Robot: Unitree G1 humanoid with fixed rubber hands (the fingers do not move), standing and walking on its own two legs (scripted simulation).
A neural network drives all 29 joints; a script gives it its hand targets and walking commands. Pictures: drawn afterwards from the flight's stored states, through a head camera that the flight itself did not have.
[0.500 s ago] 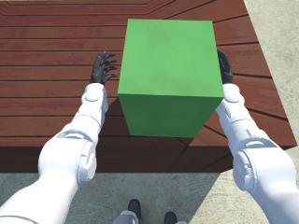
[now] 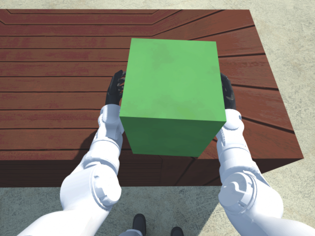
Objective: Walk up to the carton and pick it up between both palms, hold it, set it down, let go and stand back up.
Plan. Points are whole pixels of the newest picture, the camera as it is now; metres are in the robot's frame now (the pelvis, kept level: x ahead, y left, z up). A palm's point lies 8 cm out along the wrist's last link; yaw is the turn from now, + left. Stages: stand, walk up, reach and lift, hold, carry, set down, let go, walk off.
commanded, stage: reach and lift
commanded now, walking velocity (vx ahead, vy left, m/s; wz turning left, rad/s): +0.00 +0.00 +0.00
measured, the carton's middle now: (169, 104) +0.44 +0.01 +0.00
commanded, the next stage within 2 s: none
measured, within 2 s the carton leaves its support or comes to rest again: neither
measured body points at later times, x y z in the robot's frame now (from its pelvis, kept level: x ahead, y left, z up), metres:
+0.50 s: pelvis +0.01 +0.00 +0.00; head +0.12 +0.01 +0.44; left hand +0.44 +0.16 +0.02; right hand +0.45 -0.14 +0.02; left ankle +0.03 +0.11 -0.74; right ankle -0.03 -0.10 -0.74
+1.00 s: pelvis +0.01 +0.00 +0.00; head +0.12 +0.01 +0.44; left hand +0.44 +0.16 +0.01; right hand +0.45 -0.14 +0.02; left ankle +0.03 +0.11 -0.74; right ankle -0.03 -0.10 -0.74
